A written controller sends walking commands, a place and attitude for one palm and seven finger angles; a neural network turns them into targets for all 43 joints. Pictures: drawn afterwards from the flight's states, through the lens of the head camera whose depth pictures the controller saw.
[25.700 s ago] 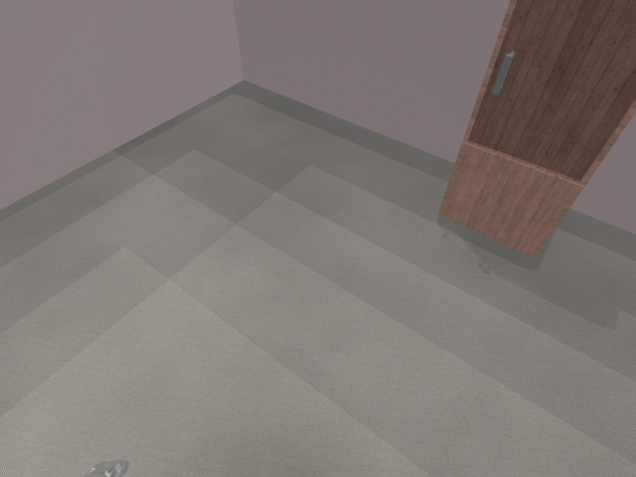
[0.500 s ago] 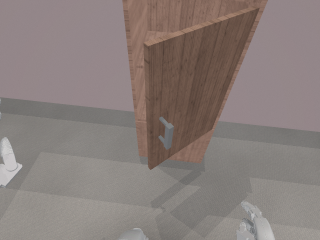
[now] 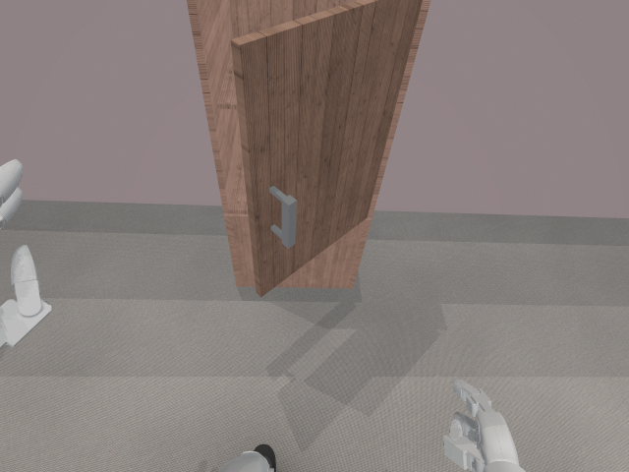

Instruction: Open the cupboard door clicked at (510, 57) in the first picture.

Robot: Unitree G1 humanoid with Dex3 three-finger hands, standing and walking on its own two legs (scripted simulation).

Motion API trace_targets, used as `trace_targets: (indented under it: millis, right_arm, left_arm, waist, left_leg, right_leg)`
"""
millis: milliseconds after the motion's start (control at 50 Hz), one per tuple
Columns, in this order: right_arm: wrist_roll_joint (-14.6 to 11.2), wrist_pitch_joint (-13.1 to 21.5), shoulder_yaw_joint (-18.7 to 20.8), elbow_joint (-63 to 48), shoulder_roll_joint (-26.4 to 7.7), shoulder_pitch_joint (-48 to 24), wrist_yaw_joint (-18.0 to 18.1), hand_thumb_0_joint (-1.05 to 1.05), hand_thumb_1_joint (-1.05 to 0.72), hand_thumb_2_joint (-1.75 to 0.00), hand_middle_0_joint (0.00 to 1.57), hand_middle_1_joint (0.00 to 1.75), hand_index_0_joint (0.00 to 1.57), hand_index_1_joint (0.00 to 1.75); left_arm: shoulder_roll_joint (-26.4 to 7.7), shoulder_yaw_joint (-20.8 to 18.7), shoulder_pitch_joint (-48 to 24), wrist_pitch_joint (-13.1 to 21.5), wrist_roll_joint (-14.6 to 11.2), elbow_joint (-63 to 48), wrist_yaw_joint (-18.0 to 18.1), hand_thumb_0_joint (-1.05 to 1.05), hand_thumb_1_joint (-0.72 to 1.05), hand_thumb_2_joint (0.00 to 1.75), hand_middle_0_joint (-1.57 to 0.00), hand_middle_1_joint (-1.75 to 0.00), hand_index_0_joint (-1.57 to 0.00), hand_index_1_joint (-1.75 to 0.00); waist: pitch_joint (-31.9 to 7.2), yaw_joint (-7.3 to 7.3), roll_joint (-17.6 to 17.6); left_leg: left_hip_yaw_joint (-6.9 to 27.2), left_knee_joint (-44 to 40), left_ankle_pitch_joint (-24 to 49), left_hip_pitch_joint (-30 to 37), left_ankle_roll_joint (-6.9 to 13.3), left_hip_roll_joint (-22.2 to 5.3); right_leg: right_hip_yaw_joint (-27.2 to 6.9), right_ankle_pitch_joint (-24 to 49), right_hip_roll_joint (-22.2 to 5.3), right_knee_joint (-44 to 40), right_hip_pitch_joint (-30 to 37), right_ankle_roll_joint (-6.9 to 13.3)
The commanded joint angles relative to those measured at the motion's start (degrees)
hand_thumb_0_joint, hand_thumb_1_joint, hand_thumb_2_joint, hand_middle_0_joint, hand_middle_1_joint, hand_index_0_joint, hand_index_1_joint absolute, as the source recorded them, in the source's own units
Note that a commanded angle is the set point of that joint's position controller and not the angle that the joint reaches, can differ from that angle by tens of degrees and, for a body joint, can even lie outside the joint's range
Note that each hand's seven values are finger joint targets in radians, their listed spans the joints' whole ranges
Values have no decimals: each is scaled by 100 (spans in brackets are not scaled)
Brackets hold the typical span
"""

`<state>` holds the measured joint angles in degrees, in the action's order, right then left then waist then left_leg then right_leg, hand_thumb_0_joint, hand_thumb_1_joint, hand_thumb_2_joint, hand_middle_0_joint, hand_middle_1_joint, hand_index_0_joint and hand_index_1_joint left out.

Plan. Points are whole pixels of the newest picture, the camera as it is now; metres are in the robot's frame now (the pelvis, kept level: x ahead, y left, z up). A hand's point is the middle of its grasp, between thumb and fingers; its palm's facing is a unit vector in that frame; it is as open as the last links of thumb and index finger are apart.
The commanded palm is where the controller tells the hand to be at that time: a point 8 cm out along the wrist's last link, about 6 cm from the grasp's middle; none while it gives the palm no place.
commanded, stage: stop stepping back and stand still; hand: left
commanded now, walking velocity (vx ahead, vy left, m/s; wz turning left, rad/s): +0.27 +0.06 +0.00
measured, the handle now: (282, 217) +0.55 +0.09 -0.05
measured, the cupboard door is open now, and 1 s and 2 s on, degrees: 43 43 43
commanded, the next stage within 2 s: let the arm hang, fingers relaxed in 0.74 s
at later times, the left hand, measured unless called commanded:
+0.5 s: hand out of the picture +0.13 +0.24 +0.18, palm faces +0.41 -0.79 -0.45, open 7.5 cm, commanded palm +0.06 +0.29 +0.19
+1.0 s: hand out of the picture +0.11 +0.24 -0.05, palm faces +0.11 -0.92 -0.38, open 7.4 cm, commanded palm none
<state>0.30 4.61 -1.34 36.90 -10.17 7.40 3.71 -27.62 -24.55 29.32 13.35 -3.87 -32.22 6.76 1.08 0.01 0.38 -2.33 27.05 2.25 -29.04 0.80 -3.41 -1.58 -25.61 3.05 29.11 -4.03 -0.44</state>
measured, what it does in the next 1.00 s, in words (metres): steps on the spot: left foot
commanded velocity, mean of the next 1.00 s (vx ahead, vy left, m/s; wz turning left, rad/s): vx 0.09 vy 0.01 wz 0.00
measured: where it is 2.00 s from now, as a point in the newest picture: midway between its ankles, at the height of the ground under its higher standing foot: outside the picture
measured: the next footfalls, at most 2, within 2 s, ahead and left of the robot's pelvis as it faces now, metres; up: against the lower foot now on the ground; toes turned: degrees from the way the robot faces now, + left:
left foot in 0.26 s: +0.01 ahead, +0.11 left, +0.00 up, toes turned +4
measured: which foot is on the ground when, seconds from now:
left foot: down 0.00-0.12, up 0.14-0.24, down 0.26-1.00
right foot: down 0.00-1.00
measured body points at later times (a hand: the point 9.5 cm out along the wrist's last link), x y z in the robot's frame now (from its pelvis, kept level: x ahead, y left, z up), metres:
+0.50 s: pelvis -0.07 -0.01 +0.01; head -0.07 -0.01 +0.46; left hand +0.10 +0.28 +0.21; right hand +0.09 -0.22 -0.07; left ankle +0.02 +0.12 -0.72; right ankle -0.11 -0.12 -0.72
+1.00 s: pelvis -0.07 +0.00 +0.01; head -0.07 -0.02 +0.45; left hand +0.11 +0.28 -0.02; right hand +0.09 -0.25 -0.11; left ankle -0.03 +0.11 -0.72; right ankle -0.11 -0.12 -0.72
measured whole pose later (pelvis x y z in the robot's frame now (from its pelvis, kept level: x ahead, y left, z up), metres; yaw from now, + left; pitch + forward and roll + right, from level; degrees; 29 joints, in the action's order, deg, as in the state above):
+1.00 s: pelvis -0.07 +0.00 +0.01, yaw +3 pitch +0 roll +0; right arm 1.6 2.3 0.4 47.5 -16.4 7.5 -0.2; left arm -17.0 -4.7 12.5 0.1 1.7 24.6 0.5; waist -1.2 -0.7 -2.7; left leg -1.6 34.0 -13.2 -21.2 1.1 0.2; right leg 2.0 -22.1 -0.9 34.7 -13.0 0.1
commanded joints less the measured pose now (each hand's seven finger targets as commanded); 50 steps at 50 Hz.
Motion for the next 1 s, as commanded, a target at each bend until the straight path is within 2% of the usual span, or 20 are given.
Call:
trace_targets:
  millis: [0, 20, 60, 80, 100, 120, 160, 200, 300, 340, 400, 460, 520, 620, 680, 800, 820, 860, 940, 980]
  right_arm:
    - [-20, 353, 361, -1099, -889, -313, 96, 0, -90, -90, 20, 30, 20, 30]
    - [47, 359, 361, -1122, -917, -366, 93, 0, -90, -90, 20, 30, 20, 30]
    - [55, 301, 383, -1162, -925, -311, 108, 0, -90, -90, 20, 30, 20, 30]
    - [-4, 292, 430, -1134, -884, -222, 84, 0, -90, -90, 20, 30, 20, 30]
    - [-10, 280, 456, -1032, -821, -130, 96, 0, -90, -90, 20, 30, 20, 30]
    - [16, 282, 465, -889, -845, -83, 105, 0, -90, -90, 20, 30, 20, 30]
    - [13, 414, 339, -737, -780, 14, 138, 0, -90, -90, 20, 30, 20, 30]
    - [3, 620, 371, -615, -926, 75, 282, 0, -90, -90, 20, 30, 20, 30]
    - [-28, 827, 342, -662, -904, 216, 287, 0, -90, -90, 20, 30, 20, 30]
    - [14, 876, 346, -704, -904, 78, 235, 0, -90, -90, 20, 30, 20, 30]
    - [33, 841, 306, -849, -829, -45, 159, 0, -90, -90, 20, 30, 20, 30]
    - [47, 673, 339, -916, -764, -38, 133, 0, -90, -90, 20, 30, 20, 30]
    - [43, 459, 355, -757, -700, 115, 131, 0, -90, -90, 20, 30, 20, 30]
    - [-5, 565, 270, -648, -762, 100, 182, 0, -90, -90, 20, 30, 20, 30]
    - [-68, 606, 384, -818, -934, -34, 208, 0, -90, -90, 20, 30, 20, 30]
    - [-54, 657, 324, -886, -817, -17, 118, 0, -90, -90, 20, 30, 20, 30]
    - [9, 656, 665, 518, -1815, -191, -368, 0, -90, -90, 20, 30, 20, 30]
    - [43, 121, 510, 479, -1210, 313, -361, 0, -90, -90, 20, 30, 20, 30]
    - [132, -128, 402, 602, -1331, 82, -350, 0, -90, -90, 20, 30, 20, 30]
    - [144, -239, 390, 814, -1392, 16, -341, 0, -90, -90, 20, 30, 20, 30]
  left_arm:
    - [-989, -1143, 818, 145, -177, -686, 78, 0, 90, 90, -20, -30, -20, -30]
    - [-1004, -1161, 794, 125, -179, -815, 107, 0, 90, 90, -20, -30, -20, -30]
    - [-931, -1136, 909, 80, -137, -777, 151, 0, 90, 90, -20, -30, -20, -30]
    - [-1180, -1249, 987, 88, -129, -851, 176, 0, 90, 90, -20, -30, -20, -30]
    - [-1168, -1158, 980, 72, -138, -954, 202, 0, 90, 90, -20, -30, -20, -30]
    - [-1020, -1043, 777, 19, -74, -899, 241, 0, 90, 90, -20, -30, -20, -30]
    - [-741, -694, -38, 71, 101, -648, 315, 0, 90, 90, -20, -30, -20, -30]
    - [-646, -452, -793, 103, 195, -410, 340, 0, 90, 90, -20, -30, -20, -30]
    - [-609, -427, -583, 202, 177, -523, 279, 0, 90, 90, -20, -30, -20, -30]
    - [-643, -534, -486, 249, 152, -856, 272, 0, 90, 90, -20, -30, -20, -30]
    - [-551, -628, 123, 183, 151, -1025, 296, 0, 90, 90, -20, -30, -20, -30]
    - [-576, -761, 605, 37, 121, -751, 316, 0, 90, 90, -20, -30, -20, -30]
    - [-628, -742, 351, -64, 72, -528, 360, 0, 90, 90, -20, -30, -20, -30]
    - [-405, -282, -745, 22, 194, 127, 366, 0, 90, 90, -20, -30, -20, -30]
    - [-467, -222, -1007, 62, 193, -168, 316, 0, 90, 90, -20, -30, -20, -30]
    - [-629, -543, -428, 220, 220, -792, 272, 0, 90, 90, -20, -30, -20, -30]
    - [511, 1795, -453, -762, 696, 4051, -534, 0, 90, 90, -20, -30, -20, -30]
    - [967, 1879, -450, -1282, 577, 4462, -671, 0, 90, 90, -20, -30, -20, -30]
    - [520, 1942, -1245, -1233, 578, 5723, -688, 0, 90, 90, -20, -30, -20, -30]
    - [370, 2022, -1578, -1252, 545, 6445, -637, 0, 90, 90, -20, -30, -20, -30]
  waist:
    - [-1278, 77, -1665]
    - [-936, 78, -1658]
    - [-500, -33, -1171]
    - [-593, -81, -82]
    - [-305, -36, 1055]
    - [-19, -21, 1143]
    - [160, -148, 424]
    - [256, -205, -40]
    - [-643, -71, -1030]
    - [-664, -33, -1085]
    - [-522, 5, -1264]
    - [-515, -20, -745]
    - [-193, -62, 1034]
    - [29, -118, 226]
    - [-121, -15, 53]
    - [-624, 19, -413]
    - [-423, -178, -304]
    - [-806, 2, -252]
    - [-655, 42, 1075]
    - [-509, -7, 701]
  left_leg:
    - [1125, -1262, -899, 2274, 349, -685]
    - [1226, -1896, -2839, 1243, 201, -680]
    - [502, -1245, -3478, 529, -244, -60]
    - [-15, 360, -2557, 1374, -351, 393]
    - [146, 2015, -1921, 1741, -370, 519]
    - [377, 2846, -1799, 1104, -307, 399]
    - [403, 2077, -2034, 624, -167, 55]
    - [198, 403, -1398, 1501, -95, 154]
    - [1352, -604, -23, 2108, 254, -462]
    - [1805, -1271, -1740, 1638, 375, -746]
    - [1284, -1755, -3622, 722, 202, -533]
    - [559, -805, -3480, 666, -45, -37]
    - [137, 2023, -2036, 286, -129, 272]
    - [22, 296, -1713, 1566, 71, 181]
    - [510, 50, -688, 2121, 240, -243]
    - [400, -13, 370, 1951, 149, -179]
    - [463, 765, 997, 1408, 199, -237]
    - [563, 485, 201, 1301, 226, -333]
    - [736, 406, 17, 1107, 236, -180]
    - [691, 214, 139, 1385, 166, -115]
  right_leg:
    - [448, -363, 200, 361, -1204, -30]
    - [525, -774, 250, 164, -666, 151]
    - [438, -869, 77, -901, -563, 367]
    - [-309, -1654, -660, -1741, -1755, 563]
    - [-1400, -2021, -1578, -2296, -3034, 920]
    - [-1622, -1378, -1935, -2261, -3066, 1151]
    - [-752, 467, -1558, -1533, -2074, 787]
    - [-286, 996, -1009, -985, -1861, 394]
    - [278, 1278, -185, 107, -1044, -68]
    - [185, 352, -110, 275, -780, -44]
    - [421, 206, -66, -81, -172, 91]
    - [190, -347, -195, -777, -394, 345]
    - [-2072, -928, -1756, -1907, -1251, 1133]
    - [-686, 733, -1210, -934, -1492, 550]
    - [-386, 1854, -696, -467, -1407, 136]
    - [-115, 2656, -569, -395, -620, 53]
    - [148, 3520, -934, 512, -1060, 138]
    - [72, 2293, -826, 344, -988, 169]
    - [-105, 2321, -935, -60, -662, 294]
    - [-175, 2387, -998, -165, -711, 351]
